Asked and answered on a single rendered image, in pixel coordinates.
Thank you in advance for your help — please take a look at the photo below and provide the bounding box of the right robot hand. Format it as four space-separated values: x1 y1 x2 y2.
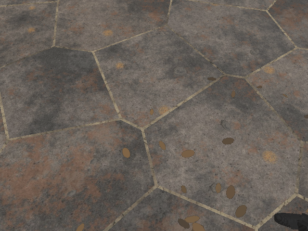
274 213 308 231

